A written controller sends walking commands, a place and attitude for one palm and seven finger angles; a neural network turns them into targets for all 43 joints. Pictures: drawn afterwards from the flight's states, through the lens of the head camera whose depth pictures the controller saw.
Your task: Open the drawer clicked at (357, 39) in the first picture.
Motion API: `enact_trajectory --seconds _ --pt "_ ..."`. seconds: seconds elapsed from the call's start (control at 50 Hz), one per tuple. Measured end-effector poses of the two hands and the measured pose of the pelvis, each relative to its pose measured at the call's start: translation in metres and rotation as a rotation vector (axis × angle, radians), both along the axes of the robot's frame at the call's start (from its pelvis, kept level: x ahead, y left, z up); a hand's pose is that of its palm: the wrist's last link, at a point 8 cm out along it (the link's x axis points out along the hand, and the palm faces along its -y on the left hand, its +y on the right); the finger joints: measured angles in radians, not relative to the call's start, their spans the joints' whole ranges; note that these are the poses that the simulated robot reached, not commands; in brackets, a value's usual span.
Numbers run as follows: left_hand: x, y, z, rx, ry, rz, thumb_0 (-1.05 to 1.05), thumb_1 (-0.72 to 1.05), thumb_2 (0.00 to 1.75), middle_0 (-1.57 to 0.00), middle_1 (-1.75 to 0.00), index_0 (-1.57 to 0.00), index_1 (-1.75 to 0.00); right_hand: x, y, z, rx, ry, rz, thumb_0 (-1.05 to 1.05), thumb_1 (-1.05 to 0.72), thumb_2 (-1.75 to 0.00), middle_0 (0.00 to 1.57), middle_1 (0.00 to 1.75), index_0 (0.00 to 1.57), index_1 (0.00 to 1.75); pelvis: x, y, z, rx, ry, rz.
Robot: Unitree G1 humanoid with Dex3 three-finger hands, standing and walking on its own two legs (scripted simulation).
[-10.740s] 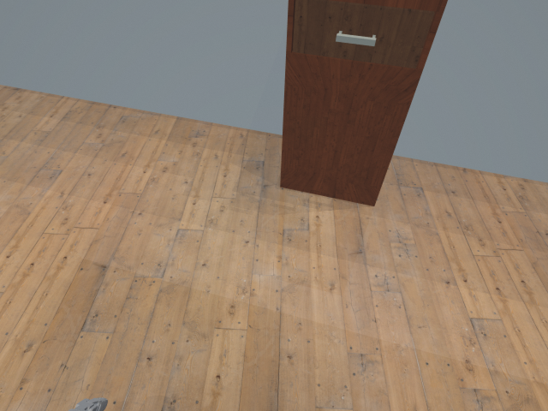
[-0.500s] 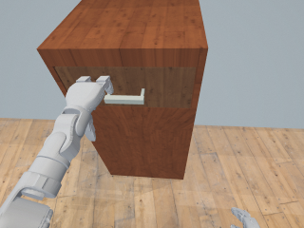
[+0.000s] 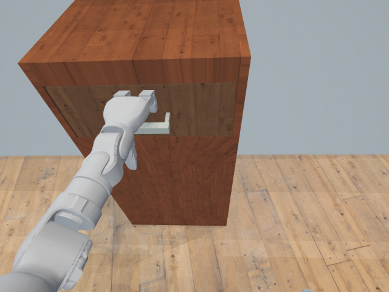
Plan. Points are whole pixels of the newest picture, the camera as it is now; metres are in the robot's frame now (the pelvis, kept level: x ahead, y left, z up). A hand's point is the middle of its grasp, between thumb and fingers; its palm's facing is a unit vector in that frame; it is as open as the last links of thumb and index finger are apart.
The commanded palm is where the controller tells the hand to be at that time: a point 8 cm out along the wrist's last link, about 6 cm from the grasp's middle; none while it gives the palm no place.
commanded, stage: move the hooked fingers above the handle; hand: left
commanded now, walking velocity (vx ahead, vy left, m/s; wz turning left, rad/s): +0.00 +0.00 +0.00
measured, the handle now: (144, 122) +0.50 +0.15 +0.05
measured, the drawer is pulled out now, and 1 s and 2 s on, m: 0.00 0.00 0.00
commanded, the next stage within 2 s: none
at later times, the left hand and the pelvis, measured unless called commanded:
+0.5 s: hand (134, 126) +0.44 +0.15 +0.10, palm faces -0.02 -0.01 -1.00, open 13.8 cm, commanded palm +0.42 +0.15 +0.16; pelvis -0.01 -0.01 +0.00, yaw -1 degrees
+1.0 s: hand (136, 127) +0.44 +0.14 +0.10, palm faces -0.01 -0.03 -1.00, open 13.9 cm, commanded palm +0.42 +0.15 +0.17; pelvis -0.01 +0.00 +0.00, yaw -1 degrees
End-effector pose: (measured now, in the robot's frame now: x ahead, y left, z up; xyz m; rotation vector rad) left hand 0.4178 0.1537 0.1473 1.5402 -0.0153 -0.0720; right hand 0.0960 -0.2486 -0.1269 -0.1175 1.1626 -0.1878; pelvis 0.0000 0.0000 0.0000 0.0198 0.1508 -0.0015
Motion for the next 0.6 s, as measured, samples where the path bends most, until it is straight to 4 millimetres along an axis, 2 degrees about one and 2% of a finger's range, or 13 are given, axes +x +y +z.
enact_trajectory --seconds 0.14,0.28,0.36,0.48,0.6 --pt "0.011 -0.024 0.001 -0.012 -0.041 -0.055 0.0 -0.49 0.3 -0.32 -1.2 -0.32 -1.2 -0.017 -0.007 -0.002 -0.013 0.017 -0.034 0.01 -0.9 -0.9 0.2 0.3 0.2 0.3 -0.003 -0.003 -0.001 0.002 0.016 -0.007" --pt "0.018 -0.026 0.005 0.0 -0.061 -0.004 0.0 -0.49 0.3 -0.38 -1.25 -0.32 -1.21 -0.037 -0.012 -0.005 -0.009 0.039 -0.074 0.01 -0.9 -0.9 0.2 0.3 0.2 0.3 -0.005 -0.006 -0.001 0.006 0.025 -0.027" --pt "0.016 -0.017 0.006 0.005 -0.042 0.04 0.0 -0.49 0.3 -0.36 -1.24 -0.32 -1.21 -0.044 -0.016 -0.003 -0.012 0.04 -0.091 0.01 -0.9 -0.9 0.2 0.3 0.2 0.3 -0.007 -0.009 0.0 0.009 0.016 -0.033" --pt "0.004 -0.003 0.007 0.021 -0.018 0.04 0.0 -0.49 0.3 -0.34 -1.22 -0.32 -1.2 -0.043 -0.022 0.001 -0.032 0.018 -0.085 0.01 -0.9 -0.9 0.2 0.3 0.2 0.3 -0.01 -0.011 0.002 0.006 0.0 -0.021" --pt "-0.004 -0.006 0.006 0.012 -0.02 -0.013 0.0 -0.49 0.3 -0.33 -1.21 -0.32 -1.2 -0.033 -0.025 0.005 -0.051 -0.011 -0.055 0.01 -0.9 -0.9 0.2 0.3 0.2 0.3 -0.014 -0.01 0.001 0.003 -0.008 -0.003"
